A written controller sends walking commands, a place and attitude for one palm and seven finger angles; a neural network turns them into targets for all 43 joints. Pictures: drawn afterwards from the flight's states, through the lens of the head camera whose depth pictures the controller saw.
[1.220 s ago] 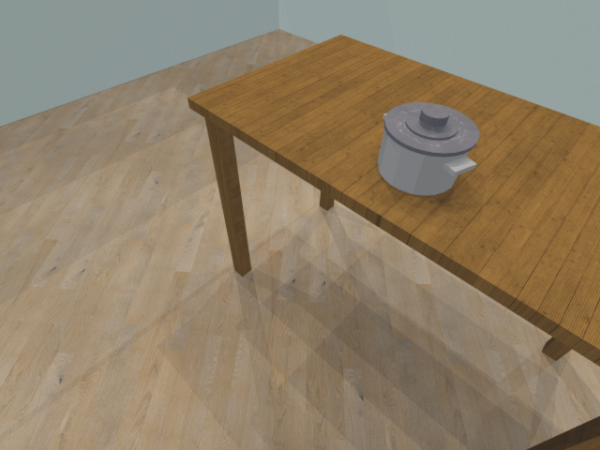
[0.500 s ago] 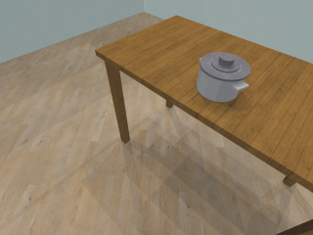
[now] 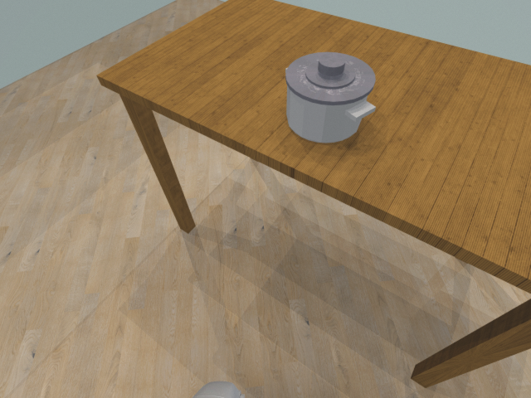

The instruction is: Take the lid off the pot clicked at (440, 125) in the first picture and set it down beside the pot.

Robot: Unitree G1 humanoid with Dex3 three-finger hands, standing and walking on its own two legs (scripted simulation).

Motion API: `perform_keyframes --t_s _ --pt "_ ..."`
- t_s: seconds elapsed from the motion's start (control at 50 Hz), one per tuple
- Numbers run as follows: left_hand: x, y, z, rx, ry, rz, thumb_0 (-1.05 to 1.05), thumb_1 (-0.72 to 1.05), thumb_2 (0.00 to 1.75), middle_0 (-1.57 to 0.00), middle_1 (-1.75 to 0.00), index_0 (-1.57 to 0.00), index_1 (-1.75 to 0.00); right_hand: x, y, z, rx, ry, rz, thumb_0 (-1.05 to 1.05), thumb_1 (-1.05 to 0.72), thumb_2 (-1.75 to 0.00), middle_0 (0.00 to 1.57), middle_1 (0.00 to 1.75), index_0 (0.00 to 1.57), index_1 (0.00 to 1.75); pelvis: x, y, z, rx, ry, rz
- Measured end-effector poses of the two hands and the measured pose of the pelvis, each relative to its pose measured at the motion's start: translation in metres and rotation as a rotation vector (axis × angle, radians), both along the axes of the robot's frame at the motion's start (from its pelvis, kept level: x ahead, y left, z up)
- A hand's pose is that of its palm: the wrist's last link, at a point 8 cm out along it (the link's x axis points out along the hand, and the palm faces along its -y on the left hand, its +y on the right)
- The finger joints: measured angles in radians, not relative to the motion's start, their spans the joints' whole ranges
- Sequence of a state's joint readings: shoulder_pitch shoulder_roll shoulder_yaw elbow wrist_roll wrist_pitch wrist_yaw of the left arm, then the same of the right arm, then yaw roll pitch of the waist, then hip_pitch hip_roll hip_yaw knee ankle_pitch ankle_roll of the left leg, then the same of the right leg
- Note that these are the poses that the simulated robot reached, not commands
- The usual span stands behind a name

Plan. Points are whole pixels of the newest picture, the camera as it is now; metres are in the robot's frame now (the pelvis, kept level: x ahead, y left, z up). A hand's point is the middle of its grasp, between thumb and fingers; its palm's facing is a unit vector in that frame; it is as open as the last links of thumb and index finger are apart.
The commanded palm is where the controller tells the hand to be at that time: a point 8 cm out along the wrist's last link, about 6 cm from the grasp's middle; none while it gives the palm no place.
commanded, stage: turn to face it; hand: left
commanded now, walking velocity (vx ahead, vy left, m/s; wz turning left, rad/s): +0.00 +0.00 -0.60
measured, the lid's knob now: (331, 64) +0.67 -0.07 +0.14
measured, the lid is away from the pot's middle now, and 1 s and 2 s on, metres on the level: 0.00 0.00 0.00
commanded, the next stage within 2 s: take the last steps up to it in 0.72 s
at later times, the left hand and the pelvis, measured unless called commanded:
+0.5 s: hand (151, 383) +0.15 +0.22 -0.15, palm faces -0.29 -0.92 -0.25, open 7.4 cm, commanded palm none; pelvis -0.01 +0.04 +0.01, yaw -20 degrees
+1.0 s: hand (187, 368) +0.18 +0.17 -0.17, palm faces -0.48 -0.86 -0.16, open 7.4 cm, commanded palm none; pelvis +0.02 +0.05 +0.01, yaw -29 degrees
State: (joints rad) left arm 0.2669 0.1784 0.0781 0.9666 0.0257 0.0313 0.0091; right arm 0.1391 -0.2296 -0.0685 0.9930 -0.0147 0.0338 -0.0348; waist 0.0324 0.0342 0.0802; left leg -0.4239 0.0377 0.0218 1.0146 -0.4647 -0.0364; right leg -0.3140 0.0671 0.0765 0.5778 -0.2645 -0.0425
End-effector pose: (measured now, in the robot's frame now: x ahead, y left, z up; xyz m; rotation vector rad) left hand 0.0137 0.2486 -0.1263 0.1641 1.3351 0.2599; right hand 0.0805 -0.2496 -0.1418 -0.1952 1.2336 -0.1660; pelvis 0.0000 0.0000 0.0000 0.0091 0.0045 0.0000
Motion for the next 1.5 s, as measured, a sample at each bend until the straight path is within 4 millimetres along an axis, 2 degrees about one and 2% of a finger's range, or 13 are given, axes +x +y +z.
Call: perform_keyframes --t_s 0.14,0.24,0.34,0.42,0.6,0.72,0.88,1.02,1.2,1.28,1.36,1.44,1.5 --pt "0.027 0.013 0.005 -0.017 -0.014 -0.091 0.01 0.91 0.90 -0.20 -0.30 -0.20 -0.30 0.023 0.006 0.025 -0.020 -0.128 -0.048 0.01 -0.91 -0.90 0.20 0.30 0.20 0.30 -0.002 0.014 0.008 0.010 0.018 -0.096" --pt "0.057 0.037 -0.007 -0.028 -0.051 -0.163 0.01 0.91 0.90 -0.20 -0.30 -0.20 -0.30 0.016 0.019 0.034 -0.063 -0.206 -0.093 0.01 -0.90 -0.90 0.20 0.30 0.20 0.30 -0.004 0.036 0.000 -0.014 0.023 -0.160" --pt "0.096 0.050 -0.005 -0.030 -0.100 -0.253 0.01 0.91 0.90 -0.20 -0.30 -0.20 -0.30 -0.027 0.030 0.040 -0.077 -0.149 -0.144 0.01 -0.90 -0.90 0.20 0.30 0.20 0.30 -0.008 0.043 0.005 -0.005 -0.001 -0.228" --pt "0.122 0.044 0.004 -0.034 -0.120 -0.331 0.01 0.91 0.90 -0.19 -0.30 -0.20 -0.30 -0.066 0.033 0.037 -0.068 -0.081 -0.217 0.01 -0.90 -0.90 0.20 0.30 0.20 0.30 -0.007 0.044 0.009 -0.020 -0.001 -0.289" --pt "0.169 -0.017 0.000 -0.027 -0.161 -0.534 0.01 0.91 0.90 -0.19 -0.30 -0.20 -0.30 -0.160 0.020 0.002 -0.025 0.072 -0.423 0.01 -0.90 -0.90 0.20 0.30 0.20 0.30 -0.008 0.026 -0.008 -0.024 0.015 -0.396" --pt "0.168 -0.041 0.000 -0.059 -0.142 -0.575 0.01 0.91 0.90 -0.20 -0.30 -0.20 -0.30 -0.184 0.028 0.009 -0.028 0.129 -0.501 0.01 -0.91 -0.90 0.20 0.30 0.20 0.30 -0.006 0.029 0.000 -0.025 0.005 -0.438" --pt "0.179 -0.038 -0.023 -0.130 -0.101 -0.611 0.01 0.91 0.90 -0.20 -0.30 -0.20 -0.30 -0.177 0.066 0.015 -0.046 0.069 -0.557 0.01 -0.91 -0.90 0.20 0.30 0.20 0.30 0.008 0.048 -0.006 -0.036 0.002 -0.497" --pt "0.185 -0.032 -0.009 -0.128 -0.083 -0.627 0.01 0.91 0.90 -0.20 -0.30 -0.20 -0.30 -0.179 0.107 0.024 0.030 0.108 -0.566 0.01 -0.90 -0.90 0.20 0.30 0.20 0.30 0.020 0.049 0.010 -0.034 0.011 -0.516" --pt "0.174 -0.037 -0.010 -0.091 -0.060 -0.592 0.01 0.92 0.90 -0.20 -0.30 -0.20 -0.30 -0.181 0.115 0.001 0.130 0.187 -0.594 0.01 -0.90 -0.90 0.20 0.30 0.20 0.30 0.039 0.033 0.002 -0.015 0.002 -0.514" --pt "0.159 -0.020 -0.006 -0.070 -0.004 -0.535 0.01 0.93 0.90 -0.20 -0.30 -0.20 -0.30 -0.157 0.101 0.006 0.118 0.190 -0.567 0.01 -0.90 -0.90 0.20 0.30 0.20 0.30 0.057 0.033 0.008 -0.018 0.002 -0.503" --pt "0.147 0.000 -0.012 -0.058 0.101 -0.506 0.01 0.92 0.90 -0.20 -0.30 -0.20 -0.30 -0.115 0.083 0.010 0.066 0.126 -0.547 0.01 -0.91 -0.90 0.20 0.30 0.20 0.30 0.078 0.039 0.006 -0.017 -0.002 -0.498" --pt "0.150 0.016 -0.029 -0.059 0.186 -0.490 0.01 0.92 0.90 -0.20 -0.30 -0.20 -0.30 -0.074 0.075 0.007 0.009 0.065 -0.527 0.01 -0.91 -0.90 0.20 0.30 0.20 0.30 0.098 0.047 -0.005 -0.025 -0.009 -0.508" --pt "0.162 0.019 -0.029 -0.048 0.205 -0.502 0.01 0.92 0.90 -0.20 -0.30 -0.20 -0.30 -0.050 0.075 0.013 -0.003 0.033 -0.519 0.01 -0.91 -0.90 0.20 0.30 0.20 0.30 0.104 0.048 -0.001 -0.014 -0.009 -0.519"
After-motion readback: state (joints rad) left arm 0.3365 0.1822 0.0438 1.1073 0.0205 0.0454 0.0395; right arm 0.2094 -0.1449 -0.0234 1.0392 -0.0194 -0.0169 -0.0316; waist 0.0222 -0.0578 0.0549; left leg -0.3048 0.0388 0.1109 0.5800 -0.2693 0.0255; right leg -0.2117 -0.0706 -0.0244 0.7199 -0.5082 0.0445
